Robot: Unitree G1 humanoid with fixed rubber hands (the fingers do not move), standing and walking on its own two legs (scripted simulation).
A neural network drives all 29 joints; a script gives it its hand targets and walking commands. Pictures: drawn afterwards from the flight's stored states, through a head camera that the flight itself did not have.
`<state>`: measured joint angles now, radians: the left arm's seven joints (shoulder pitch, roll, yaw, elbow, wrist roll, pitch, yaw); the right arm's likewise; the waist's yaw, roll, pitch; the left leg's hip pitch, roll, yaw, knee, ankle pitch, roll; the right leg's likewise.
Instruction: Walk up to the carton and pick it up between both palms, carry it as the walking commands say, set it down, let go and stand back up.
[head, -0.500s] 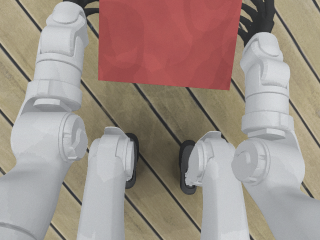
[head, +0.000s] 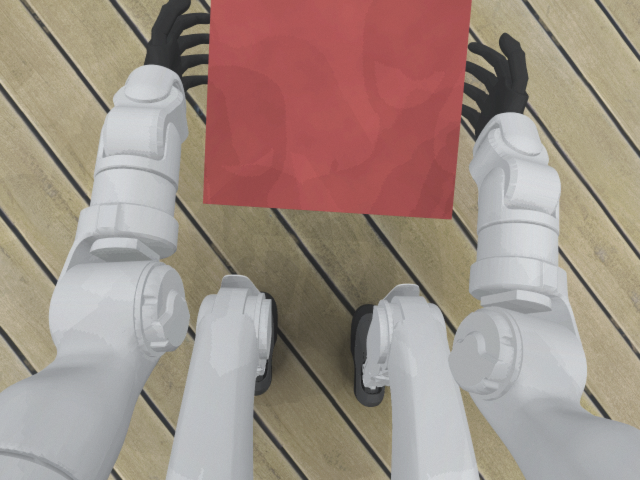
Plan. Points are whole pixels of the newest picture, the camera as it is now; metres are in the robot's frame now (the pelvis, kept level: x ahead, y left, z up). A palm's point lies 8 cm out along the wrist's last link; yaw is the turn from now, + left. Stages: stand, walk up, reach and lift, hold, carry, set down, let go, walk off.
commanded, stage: reach and lift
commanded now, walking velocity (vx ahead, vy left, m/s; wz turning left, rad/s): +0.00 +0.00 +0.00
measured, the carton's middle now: (332, 107) +0.53 +0.02 -0.16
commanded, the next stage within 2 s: none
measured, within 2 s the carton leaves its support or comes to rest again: neither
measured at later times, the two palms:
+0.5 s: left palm (140, 55) +0.50 +0.19 -0.01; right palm (544, 109) +0.49 -0.16 +0.01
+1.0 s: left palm (93, 21) +0.48 +0.19 +0.07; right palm (620, 101) +0.46 -0.16 +0.08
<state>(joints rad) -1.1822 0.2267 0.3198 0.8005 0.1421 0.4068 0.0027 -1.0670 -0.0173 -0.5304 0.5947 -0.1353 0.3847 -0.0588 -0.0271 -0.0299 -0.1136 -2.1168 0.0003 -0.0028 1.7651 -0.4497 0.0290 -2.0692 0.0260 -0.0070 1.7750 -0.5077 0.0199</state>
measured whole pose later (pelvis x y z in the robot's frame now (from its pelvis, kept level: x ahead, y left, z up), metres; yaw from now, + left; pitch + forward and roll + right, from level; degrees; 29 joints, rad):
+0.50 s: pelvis +0.01 +0.00 +0.06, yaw +0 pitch +44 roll -3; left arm -1.04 0.15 0.35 0.76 0.18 0.42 0.04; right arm -0.93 0.03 -0.53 0.56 -0.18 0.39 -0.02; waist -0.04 -0.02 -0.20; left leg -1.92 -0.01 0.00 1.59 -0.44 0.03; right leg -1.87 0.02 0.00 1.60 -0.49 0.03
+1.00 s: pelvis +0.03 +0.01 +0.12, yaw +1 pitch +39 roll -2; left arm -0.89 0.08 0.38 0.71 0.23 0.41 0.01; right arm -0.77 0.06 -0.53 0.54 -0.21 0.39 0.02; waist -0.04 -0.01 -0.23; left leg -1.63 -0.01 0.00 1.37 -0.41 0.03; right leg -1.59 0.02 0.01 1.37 -0.46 0.03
